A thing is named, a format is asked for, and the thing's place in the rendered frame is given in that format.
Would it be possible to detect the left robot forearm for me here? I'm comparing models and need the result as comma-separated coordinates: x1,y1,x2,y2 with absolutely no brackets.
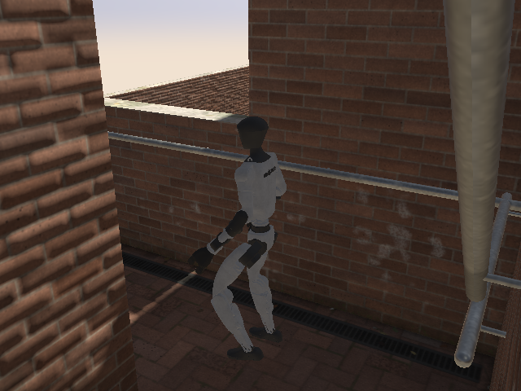
207,210,248,255

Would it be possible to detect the robot torso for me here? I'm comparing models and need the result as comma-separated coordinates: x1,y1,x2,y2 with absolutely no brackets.
241,156,276,255

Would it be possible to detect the robot right upper arm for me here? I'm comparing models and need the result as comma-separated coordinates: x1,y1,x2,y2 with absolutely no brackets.
266,152,287,196

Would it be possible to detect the left robot thigh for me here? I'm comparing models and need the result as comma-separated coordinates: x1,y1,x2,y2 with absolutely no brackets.
212,241,262,304

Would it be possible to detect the robot left upper arm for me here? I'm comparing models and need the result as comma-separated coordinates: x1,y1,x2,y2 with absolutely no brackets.
234,164,255,224

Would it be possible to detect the robot left hand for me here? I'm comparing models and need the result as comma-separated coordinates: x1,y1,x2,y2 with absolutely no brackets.
188,247,214,274

